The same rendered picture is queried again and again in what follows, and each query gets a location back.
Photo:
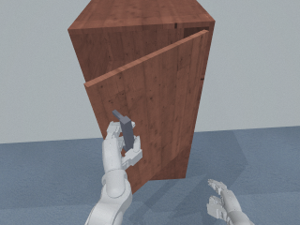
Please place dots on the handle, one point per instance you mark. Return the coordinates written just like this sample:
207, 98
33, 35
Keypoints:
127, 130

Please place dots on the left robot hand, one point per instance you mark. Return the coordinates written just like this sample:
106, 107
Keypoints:
112, 147

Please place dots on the robot right forearm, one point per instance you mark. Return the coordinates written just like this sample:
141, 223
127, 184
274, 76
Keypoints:
237, 217

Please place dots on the right robot hand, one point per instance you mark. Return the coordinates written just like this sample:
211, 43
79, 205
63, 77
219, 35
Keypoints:
220, 207

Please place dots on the robot left forearm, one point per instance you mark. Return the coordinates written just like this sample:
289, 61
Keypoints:
115, 199

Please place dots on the cupboard door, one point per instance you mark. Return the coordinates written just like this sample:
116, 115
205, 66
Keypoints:
157, 92

